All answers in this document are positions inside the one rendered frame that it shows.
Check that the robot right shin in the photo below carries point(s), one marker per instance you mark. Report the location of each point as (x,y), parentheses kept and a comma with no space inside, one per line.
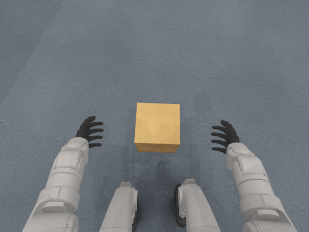
(187,181)

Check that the carton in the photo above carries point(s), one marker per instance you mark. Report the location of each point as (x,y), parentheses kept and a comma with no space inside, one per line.
(157,127)

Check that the robot left hand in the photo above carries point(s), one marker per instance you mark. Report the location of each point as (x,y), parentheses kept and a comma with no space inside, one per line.
(85,131)

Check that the left robot upper arm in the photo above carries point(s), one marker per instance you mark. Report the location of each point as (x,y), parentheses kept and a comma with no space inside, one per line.
(53,222)

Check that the robot right hand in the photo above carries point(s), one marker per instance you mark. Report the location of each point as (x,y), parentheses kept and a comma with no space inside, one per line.
(230,136)

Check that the left robot forearm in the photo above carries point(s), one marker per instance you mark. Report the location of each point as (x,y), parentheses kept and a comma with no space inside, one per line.
(61,193)

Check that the robot left thigh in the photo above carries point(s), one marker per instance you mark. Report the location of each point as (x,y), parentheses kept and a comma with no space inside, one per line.
(118,217)

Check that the right robot forearm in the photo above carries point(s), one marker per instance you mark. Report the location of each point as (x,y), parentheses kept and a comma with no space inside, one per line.
(257,199)

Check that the right robot upper arm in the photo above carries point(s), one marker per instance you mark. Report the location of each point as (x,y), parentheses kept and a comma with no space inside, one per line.
(267,226)

